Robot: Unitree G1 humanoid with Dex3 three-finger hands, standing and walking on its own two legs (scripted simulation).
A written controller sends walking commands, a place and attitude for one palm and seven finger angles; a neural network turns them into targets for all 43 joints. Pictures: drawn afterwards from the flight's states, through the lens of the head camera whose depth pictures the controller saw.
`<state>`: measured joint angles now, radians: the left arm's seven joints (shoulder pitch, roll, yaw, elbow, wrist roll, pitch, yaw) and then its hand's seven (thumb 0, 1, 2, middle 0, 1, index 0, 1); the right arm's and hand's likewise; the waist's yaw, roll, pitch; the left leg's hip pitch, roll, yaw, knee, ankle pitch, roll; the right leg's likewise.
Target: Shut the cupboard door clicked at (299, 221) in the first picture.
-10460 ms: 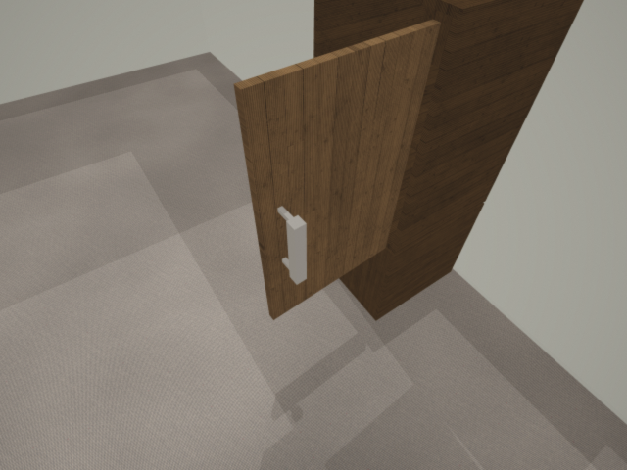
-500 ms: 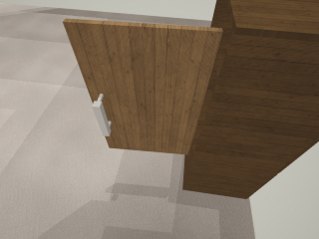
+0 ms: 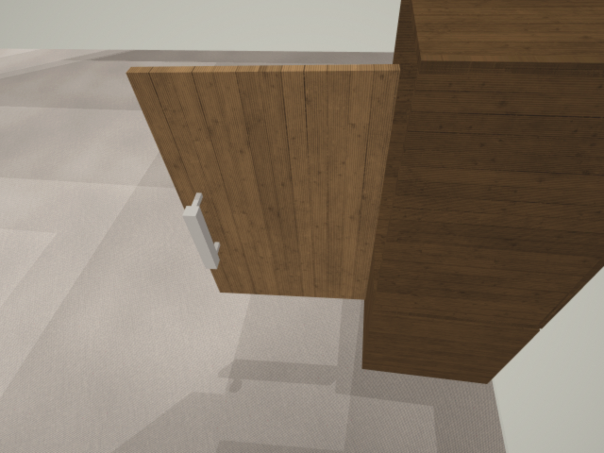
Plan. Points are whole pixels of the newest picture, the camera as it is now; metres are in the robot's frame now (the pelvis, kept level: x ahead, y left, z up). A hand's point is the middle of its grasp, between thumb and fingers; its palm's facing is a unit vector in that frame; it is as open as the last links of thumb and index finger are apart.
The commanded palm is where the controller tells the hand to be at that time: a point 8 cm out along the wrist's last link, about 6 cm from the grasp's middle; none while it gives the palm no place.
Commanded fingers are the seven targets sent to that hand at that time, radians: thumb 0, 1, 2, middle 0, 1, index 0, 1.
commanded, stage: look again from close up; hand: left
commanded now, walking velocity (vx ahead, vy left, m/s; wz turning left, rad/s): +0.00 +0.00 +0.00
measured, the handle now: (205, 231) +0.52 +0.23 -0.07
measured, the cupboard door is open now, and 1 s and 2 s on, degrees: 93 93 93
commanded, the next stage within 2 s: raise the hand and make a fist in 0.48 s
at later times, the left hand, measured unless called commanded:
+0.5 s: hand out of the picture +0.06 +0.17 -0.16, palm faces +0.02 -0.97 -0.24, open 7.3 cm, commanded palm none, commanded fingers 0.00 0.90 0.90 -0.20 -0.30 -0.20 -0.30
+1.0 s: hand (199, 446) +0.15 +0.16 -0.09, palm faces -0.06 -1.00 +0.03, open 6.2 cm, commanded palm +0.14 +0.22 -0.07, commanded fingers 0.00 0.90 0.90 -0.58 -0.72 -0.58 -0.72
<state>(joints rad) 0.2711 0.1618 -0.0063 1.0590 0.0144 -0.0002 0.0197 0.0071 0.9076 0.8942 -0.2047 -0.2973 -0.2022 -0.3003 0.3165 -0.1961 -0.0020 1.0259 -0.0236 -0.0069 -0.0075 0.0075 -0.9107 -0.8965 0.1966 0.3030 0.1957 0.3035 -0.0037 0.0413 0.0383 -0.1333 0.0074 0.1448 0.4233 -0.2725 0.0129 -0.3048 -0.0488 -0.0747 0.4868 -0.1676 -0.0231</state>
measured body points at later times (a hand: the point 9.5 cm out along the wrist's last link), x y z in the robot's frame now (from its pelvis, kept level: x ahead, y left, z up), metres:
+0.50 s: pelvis +0.03 -0.01 +0.00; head +0.05 -0.03 +0.45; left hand +0.06 +0.23 -0.15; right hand +0.02 -0.22 -0.17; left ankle -0.03 +0.11 -0.74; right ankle +0.06 -0.10 -0.74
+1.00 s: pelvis -0.01 +0.00 -0.09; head +0.05 +0.03 +0.36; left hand +0.15 +0.22 -0.09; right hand +0.24 -0.26 -0.10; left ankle -0.03 +0.11 -0.74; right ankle +0.06 -0.10 -0.74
